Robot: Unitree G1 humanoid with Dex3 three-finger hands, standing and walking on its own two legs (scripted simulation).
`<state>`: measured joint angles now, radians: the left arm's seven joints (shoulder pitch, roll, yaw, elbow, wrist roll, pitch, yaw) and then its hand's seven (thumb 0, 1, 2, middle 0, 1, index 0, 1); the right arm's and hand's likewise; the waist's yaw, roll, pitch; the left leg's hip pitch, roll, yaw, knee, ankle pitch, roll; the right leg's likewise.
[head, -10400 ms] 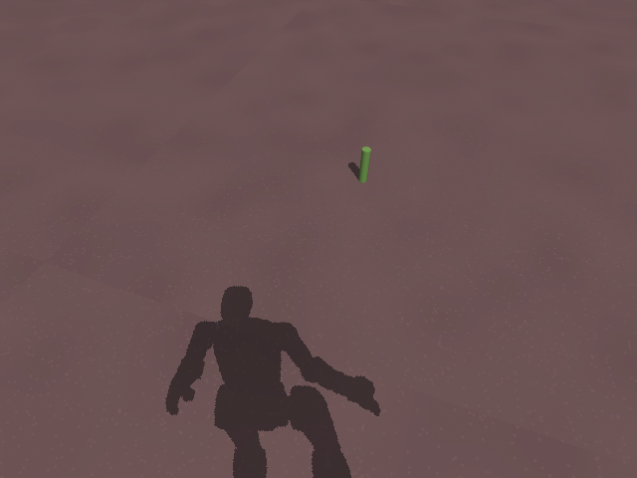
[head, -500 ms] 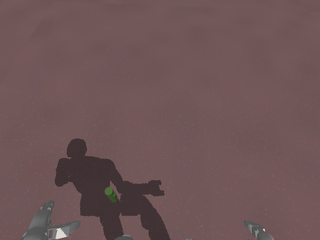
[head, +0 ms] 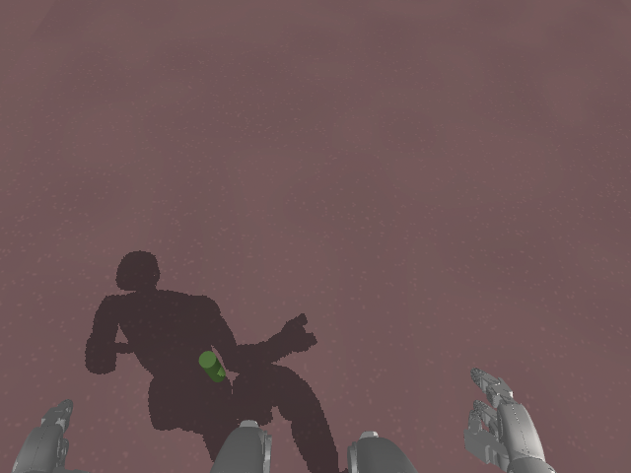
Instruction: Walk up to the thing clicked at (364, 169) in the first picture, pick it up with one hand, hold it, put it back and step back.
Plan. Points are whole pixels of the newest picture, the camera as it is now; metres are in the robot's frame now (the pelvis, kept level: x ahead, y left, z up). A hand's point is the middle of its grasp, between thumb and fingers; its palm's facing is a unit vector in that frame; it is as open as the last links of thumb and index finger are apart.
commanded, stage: go down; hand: left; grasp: from the side
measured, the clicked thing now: (213, 367) +0.37 +0.24 -0.60
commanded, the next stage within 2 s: none
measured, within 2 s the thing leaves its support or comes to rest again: neither
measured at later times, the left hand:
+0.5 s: hand (76, 454) +0.16 +0.33 -0.17, palm faces +0.20 -0.94 -0.27, open 17.5 cm
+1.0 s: hand (73, 395) +0.24 +0.39 -0.24, palm faces +0.26 -0.95 -0.17, open 17.6 cm
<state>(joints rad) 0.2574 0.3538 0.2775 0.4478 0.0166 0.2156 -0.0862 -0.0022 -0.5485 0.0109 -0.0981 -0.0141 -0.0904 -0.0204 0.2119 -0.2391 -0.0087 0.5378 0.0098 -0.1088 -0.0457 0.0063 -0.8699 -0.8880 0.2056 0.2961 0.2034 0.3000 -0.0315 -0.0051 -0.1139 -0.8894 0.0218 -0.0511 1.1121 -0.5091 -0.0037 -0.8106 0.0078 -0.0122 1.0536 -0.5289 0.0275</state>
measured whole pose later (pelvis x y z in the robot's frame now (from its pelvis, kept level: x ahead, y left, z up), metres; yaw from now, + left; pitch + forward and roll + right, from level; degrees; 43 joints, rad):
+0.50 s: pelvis -0.03 +0.00 -0.08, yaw -1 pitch +26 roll -3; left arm 0.18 0.45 0.47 0.53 -0.10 -0.04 -0.27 -0.01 -0.58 0.00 -0.10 -0.01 -0.10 -0.01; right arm 0.17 -0.28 0.00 0.54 0.00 -0.19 -0.04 0.01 -0.93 -0.90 0.21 0.30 0.20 0.30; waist -0.01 -0.02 -0.17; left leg -1.31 0.02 -0.07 1.46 -0.60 -0.01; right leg -1.23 0.01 -0.02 1.43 -0.64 0.02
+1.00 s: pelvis -0.07 -0.01 -0.20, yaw -4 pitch +33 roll -5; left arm -0.27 0.71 0.77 0.93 -0.19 -0.31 -0.57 -0.01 -0.57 0.02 -0.07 -0.04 -0.06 -0.05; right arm 0.10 -0.32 0.04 0.67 -0.03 -0.19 -0.05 0.01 -0.89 -0.90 0.21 0.30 0.21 0.30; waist -0.01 -0.03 -0.16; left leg -1.82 0.03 -0.11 1.89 -0.66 -0.03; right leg -1.73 0.04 -0.05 1.85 -0.71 0.01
